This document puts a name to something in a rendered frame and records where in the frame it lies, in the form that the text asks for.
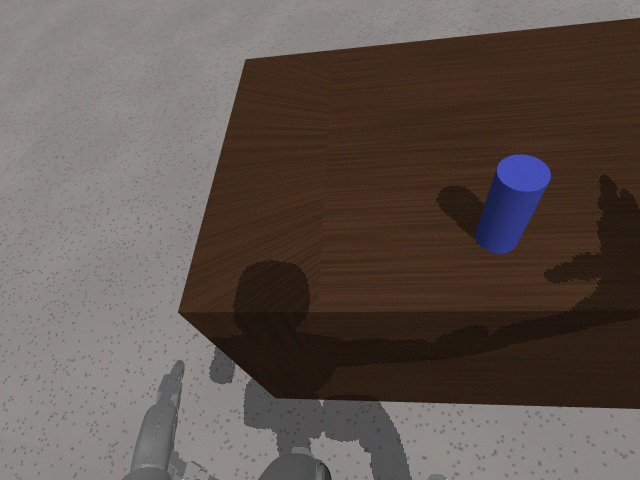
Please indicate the can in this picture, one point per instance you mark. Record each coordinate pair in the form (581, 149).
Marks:
(517, 187)

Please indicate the left robot hand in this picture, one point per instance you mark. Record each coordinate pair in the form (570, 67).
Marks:
(155, 442)

